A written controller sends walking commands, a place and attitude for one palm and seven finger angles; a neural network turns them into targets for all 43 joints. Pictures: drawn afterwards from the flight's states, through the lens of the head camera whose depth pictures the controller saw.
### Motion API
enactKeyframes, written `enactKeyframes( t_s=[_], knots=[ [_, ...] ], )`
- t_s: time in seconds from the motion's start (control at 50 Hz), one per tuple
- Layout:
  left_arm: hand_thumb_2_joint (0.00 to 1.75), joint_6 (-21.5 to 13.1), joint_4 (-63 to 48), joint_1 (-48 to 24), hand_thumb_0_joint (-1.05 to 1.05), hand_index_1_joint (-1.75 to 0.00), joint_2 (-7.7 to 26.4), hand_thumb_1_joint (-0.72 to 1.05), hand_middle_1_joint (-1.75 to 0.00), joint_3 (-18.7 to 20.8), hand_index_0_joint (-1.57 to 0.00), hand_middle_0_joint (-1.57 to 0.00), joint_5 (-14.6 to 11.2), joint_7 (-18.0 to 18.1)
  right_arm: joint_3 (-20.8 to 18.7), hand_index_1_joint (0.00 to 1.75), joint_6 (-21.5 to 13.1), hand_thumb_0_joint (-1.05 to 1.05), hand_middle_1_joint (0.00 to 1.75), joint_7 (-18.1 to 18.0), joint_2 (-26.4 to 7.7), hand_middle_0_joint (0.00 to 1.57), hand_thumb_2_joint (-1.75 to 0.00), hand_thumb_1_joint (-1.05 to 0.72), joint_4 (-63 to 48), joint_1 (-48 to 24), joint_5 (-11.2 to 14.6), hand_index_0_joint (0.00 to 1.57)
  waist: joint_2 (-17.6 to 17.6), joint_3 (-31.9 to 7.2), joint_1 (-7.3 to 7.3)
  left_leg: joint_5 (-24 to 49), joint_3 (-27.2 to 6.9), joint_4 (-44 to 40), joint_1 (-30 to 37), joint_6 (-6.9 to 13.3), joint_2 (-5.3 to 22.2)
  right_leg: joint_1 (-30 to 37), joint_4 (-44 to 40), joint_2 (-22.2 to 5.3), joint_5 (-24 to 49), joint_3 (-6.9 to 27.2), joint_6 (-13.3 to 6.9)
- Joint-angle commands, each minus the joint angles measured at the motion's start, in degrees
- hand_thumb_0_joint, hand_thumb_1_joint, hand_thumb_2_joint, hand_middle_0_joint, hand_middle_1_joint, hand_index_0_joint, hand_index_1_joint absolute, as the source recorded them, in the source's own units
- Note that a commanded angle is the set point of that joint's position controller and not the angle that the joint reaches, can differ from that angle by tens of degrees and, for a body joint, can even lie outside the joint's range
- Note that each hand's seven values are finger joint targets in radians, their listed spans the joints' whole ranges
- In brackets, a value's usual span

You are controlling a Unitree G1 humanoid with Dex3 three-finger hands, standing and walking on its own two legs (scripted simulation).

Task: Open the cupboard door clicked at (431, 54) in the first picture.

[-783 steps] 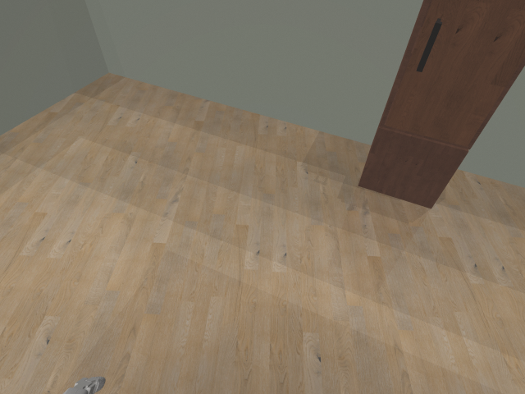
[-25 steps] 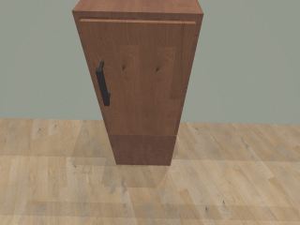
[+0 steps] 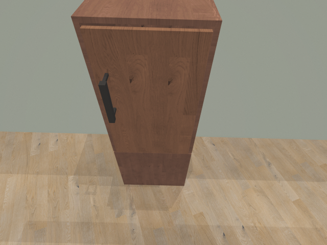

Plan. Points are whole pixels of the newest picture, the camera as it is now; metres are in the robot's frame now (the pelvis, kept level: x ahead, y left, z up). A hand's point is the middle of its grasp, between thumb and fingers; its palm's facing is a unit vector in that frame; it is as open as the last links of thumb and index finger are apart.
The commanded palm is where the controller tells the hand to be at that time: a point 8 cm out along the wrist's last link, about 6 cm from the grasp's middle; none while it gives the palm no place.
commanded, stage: raise the hand with hooked fingers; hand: left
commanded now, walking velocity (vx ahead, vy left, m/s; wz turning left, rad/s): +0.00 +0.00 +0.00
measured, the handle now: (109, 99) +0.54 +0.22 +0.03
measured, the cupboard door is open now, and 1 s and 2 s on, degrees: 0 0 0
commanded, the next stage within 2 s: none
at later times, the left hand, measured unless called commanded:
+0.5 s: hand out of the picture +0.11 +0.20 -0.05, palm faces +0.19 -0.98 -0.05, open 9.2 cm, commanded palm +0.12 +0.25 -0.03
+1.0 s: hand (64, 216) +0.18 +0.24 -0.01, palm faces +0.04 -1.00 -0.06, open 12.2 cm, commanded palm +0.16 +0.30 +0.01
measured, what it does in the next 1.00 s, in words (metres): lowers itself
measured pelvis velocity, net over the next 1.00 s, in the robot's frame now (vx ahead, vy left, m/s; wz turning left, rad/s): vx -0.06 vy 0.00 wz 0.04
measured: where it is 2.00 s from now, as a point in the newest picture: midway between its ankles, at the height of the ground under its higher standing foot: outside the picture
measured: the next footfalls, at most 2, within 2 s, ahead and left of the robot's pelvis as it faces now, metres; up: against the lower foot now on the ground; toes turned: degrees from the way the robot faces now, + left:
none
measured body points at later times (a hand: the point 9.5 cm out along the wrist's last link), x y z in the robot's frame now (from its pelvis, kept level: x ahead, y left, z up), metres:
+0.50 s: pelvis -0.05 -0.03 -0.08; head +0.00 -0.01 +0.36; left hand +0.10 +0.25 -0.05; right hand +0.21 -0.25 -0.11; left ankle -0.03 +0.10 -0.74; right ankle -0.03 -0.11 -0.74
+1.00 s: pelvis -0.06 +0.00 -0.06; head +0.00 +0.01 +0.39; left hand +0.17 +0.29 +0.00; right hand +0.08 -0.26 -0.14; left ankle -0.03 +0.10 -0.74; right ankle -0.03 -0.11 -0.74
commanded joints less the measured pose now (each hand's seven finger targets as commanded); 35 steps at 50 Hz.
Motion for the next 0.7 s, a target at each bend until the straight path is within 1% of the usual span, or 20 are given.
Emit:
enactKeyframes(
  t_s=[0.0,0.02,0.04,0.06,0.08,0.1,0.16,0.18,0.2,0.22,0.24,0.26,0.32,0.38,0.42,0.46,0.52,0.58,0.62,0.68],
  knots=[
    [0.88,-9.8,-73.5,-8.0,0.0,-0.33,15.3,0.85,-0.33,8.7,-0.2,-0.2,-6.2,3.6,-1.3,0.3,-14.4,0.0,0.3,-3.7,-10.8,0.2,-0.9,-0.9,-21.6,-4.5,2.4,0.2,17.0,-24.5,0.81,39.9,-4.1,-2.0,16.5,0.7,2.9,0.8,4.0,-0.4,19.6,1.7,-2.5],
    [0.87,-7.2,-68.6,-5.8,0.0,-0.34,11.9,0.83,-0.34,6.7,-0.21,-0.21,-7.3,6.2,-2.1,0.3,-15.8,0.0,0.3,-3.9,-10.5,0.2,-0.9,-0.9,-18.0,-4.1,2.7,0.2,14.6,-19.2,-0.86,35.7,-4.2,-0.8,10.7,-1.3,3.2,-3.2,4.0,-0.5,11.0,-1.4,-1.6],
    [0.86,-1.8,-55.6,11.0,0.0,-0.36,-2.6,0.81,-0.36,-0.9,-0.21,-0.21,-8.3,5.3,-2.5,0.3,-15.4,0.0,0.3,-3.1,-8.5,0.2,-0.9,-0.9,-18.0,-2.0,3.5,0.2,7.0,-10.4,-1.81,32.4,-5.2,-1.4,5.3,-0.8,3.5,-7.4,2.8,-0.6,8.7,-2.7,-0.7],
    [0.85,-3.6,-66.2,0.6,0.0,-0.37,-0.5,0.78,-0.37,0.4,-0.21,-0.21,-9.9,3.8,-3.0,0.3,-16.0,0.0,0.3,-2.4,-11.3,0.2,-0.9,-0.9,-23.1,-3.4,3.5,0.2,4.1,-3.8,-2.28,27.6,-6.6,0.1,0.4,-0.6,2.9,-8.5,2.2,-0.8,11.8,-3.1,-0.5],
    [0.84,-6.4,-66.1,-0.2,0.0,-0.39,2.7,0.76,-0.39,3.4,-0.21,-0.21,-9.3,2.4,-4.3,0.3,-16.5,0.0,0.3,-2.3,-12.7,0.2,-0.9,-0.9,-24.3,-3.0,2.5,0.2,-0.6,-4.8,-3.67,22.9,-6.1,3.0,-1.7,-0.4,1.9,-10.9,2.2,-0.4,12.3,-3.4,-0.3],
    [0.83,-9.5,-61.6,3.2,0.0,-0.4,2.7,0.74,-0.4,5.0,-0.21,-0.21,-9.2,0.8,-4.8,0.3,-16.9,0.0,0.3,-2.3,-12.8,0.2,-0.9,-0.9,-25.5,-3.1,1.5,0.2,-6.0,-2.7,-3.12,20.0,-5.9,5.5,-5.8,-0.1,1.1,-13.8,3.6,0.0,12.4,-4.1,-0.1],
    [0.8,-18.8,-49.2,21.3,0.0,-0.45,-1.5,0.67,-0.45,7.2,-0.22,-0.22,-11.7,-7.8,-5.7,0.3,-16.3,0.0,0.3,-0.3,-11.7,0.2,-0.9,-0.9,-30.6,-5.7,1.1,0.2,-17.1,-2.5,2.25,12.9,-4.5,12.4,-18.8,-1.1,-0.4,-18.9,11.7,0.5,11.7,-4.7,-0.1],
    [0.79,-22.9,-49.7,23.6,0.0,-0.47,-0.7,0.64,-0.47,8.8,-0.22,-0.22,-13.2,-11.6,-6.1,0.3,-16.3,0.0,0.3,0.4,-11.8,0.2,-0.9,-0.9,-32.2,-6.8,1.0,0.2,-17.8,-4.9,3.6,10.8,-3.9,14.5,-22.5,-1.4,-1.1,-18.7,14.3,0.3,12.2,-3.9,-0.2],
    [0.78,-26.7,-50.4,23.7,0.0,-0.48,1.0,0.62,-0.48,10.5,-0.22,-0.22,-14.4,-15.4,-6.4,0.3,-16.3,0.0,0.3,1.0,-12.1,0.2,-0.9,-0.9,-34.1,-7.7,1.2,0.2,-16.4,-6.6,4.03,9.6,-3.2,16.9,-25.1,-1.8,-1.6,-18.7,16.5,0.0,13.7,-2.7,-0.2],
    [0.77,-29.5,-48.4,24.0,0.0,-0.5,4.0,0.6,-0.5,13.9,-0.22,-0.22,-15.2,-19.3,-7.0,0.3,-16.1,0.0,0.3,1.8,-12.6,0.2,-0.9,-0.9,-35.5,-7.6,1.3,0.2,-10.8,-8.3,5.09,9.7,-3.0,19.1,-26.2,-2.3,-2.2,-18.0,19.1,-0.7,15.6,-1.4,-1.0],
    [0.76,-32.0,-50.1,21.8,0.0,-0.51,5.2,0.57,-0.51,13.9,-0.22,-0.22,-15.8,-23.0,-6.7,0.3,-16.1,0.0,0.3,2.3,-13.0,0.2,-0.9,-0.9,-37.7,-8.5,1.3,0.2,-4.7,-10.1,4.46,9.4,-2.4,21.3,-27.1,-2.3,-2.6,-19.0,21.2,-1.0,15.9,-0.7,-1.5],
    [0.75,-32.5,-51.7,20.0,0.0,-0.53,8.4,0.55,-0.53,17.1,-0.22,-0.22,-15.9,-24.1,-6.9,0.3,-15.8,0.0,0.3,2.3,-12.8,0.2,-0.9,-0.9,-39.3,-8.9,1.6,0.2,-2.5,-13.0,5.19,8.7,-1.6,23.1,-28.8,-1.9,-2.9,-19.3,22.5,-1.2,15.0,0.5,-1.5],
    [0.72,-31.2,-64.0,9.0,0.0,-0.57,12.8,0.48,-0.57,20.1,-0.23,-0.23,-17.6,-23.8,-6.5,0.3,-14.5,0.0,0.3,1.4,-12.5,0.2,-0.9,-0.9,-43.3,-8.8,1.7,0.2,1.6,-19.1,4.59,5.1,-1.4,26.4,-31.6,-0.9,-3.0,-20.9,23.9,-1.0,7.4,3.6,-1.0],
    [0.69,-33.9,-76.4,-1.2,0.0,-0.62,11.5,0.41,-0.62,18.7,-0.24,-0.24,-18.5,-20.3,-5.7,0.3,-14.4,0.0,0.3,0.7,-11.0,0.2,-0.9,-0.9,-43.8,-6.0,1.6,0.2,8.0,-21.2,1.18,3.4,-3.0,29.7,-29.6,0.1,-1.4,-26.2,23.9,-0.3,2.4,4.7,-0.8],
    [0.67,-36.3,-84.4,-9.7,0.0,-0.64,12.3,0.36,-0.64,16.4,-0.24,-0.24,-18.2,-18.9,-4.8,0.3,-14.5,0.0,0.3,-0.2,-11.4,0.2,-0.9,-0.9,-42.8,-4.4,1.1,0.2,6.8,-21.8,-2.31,2.5,-4.6,32.1,-29.4,0.7,-0.4,-29.9,24.8,0.6,0.6,4.7,-0.7],
    [0.65,-36.9,-82.7,-7.3,0.0,-0.68,10.1,0.32,-0.68,12.6,-0.24,-0.24,-17.6,-20.0,-4.5,0.3,-15.1,0.0,0.3,-1.1,-11.7,0.2,-0.9,-0.9,-41.2,-3.6,1.5,0.2,5.7,-20.1,-3.89,0.7,-5.2,32.5,-29.9,1.0,0.4,-32.0,23.9,0.9,-2.2,4.6,-0.9],
    [0.62,-32.8,-74.9,-9.3,0.0,-0.72,12.3,0.25,-0.72,11.0,-0.25,-0.25,-18.3,-24.4,-3.2,0.3,-15.6,0.0,0.3,-2.2,-13.2,0.2,-0.9,-0.9,-39.6,-4.0,2.5,0.2,5.5,-15.2,-5.44,-3.6,-6.0,33.1,-33.9,1.1,0.6,-32.9,21.6,1.2,-8.2,5.5,-0.8],
    [0.59,-23.6,-66.4,-5.4,0.0,-0.76,16.5,0.18,-0.76,15.6,-0.25,-0.25,-18.4,-27.1,-2.9,0.3,-15.0,0.0,0.3,-3.1,-13.5,0.2,-0.9,-0.9,-40.2,-4.5,3.6,0.2,1.3,-15.8,-3.04,-5.5,-5.6,30.4,-36.1,1.1,0.1,-28.5,17.3,0.0,-13.4,6.8,0.2],
    [0.57,-16.5,-62.2,-2.2,0.0,-0.8,18.9,0.13,-0.8,20.2,-0.25,-0.25,-20.1,-27.5,-2.5,0.3,-14.1,0.0,0.3,-3.4,-13.3,0.2,-0.9,-0.9,-42.2,-6.0,4.0,0.2,0.6,-17.1,0.63,-4.8,-5.3,28.0,-35.9,0.9,-0.6,-23.5,15.3,-0.6,-15.0,7.5,0.3],
    [0.54,-12.4,-66.3,-0.2,0.0,-0.84,20.0,0.06,-0.84,26.2,-0.26,-0.26,-23.1,-24.1,-2.2,0.3,-13.2,0.0,0.3,-3.2,-11.7,0.2,-0.9,-0.9,-44.0,-6.6,3.8,0.2,-1.3,-21.6,3.32,-0.5,-4.8,25.9,-33.8,0.4,-1.0,-16.9,14.6,-1.7,-9.9,7.1,1.1]
  ],
)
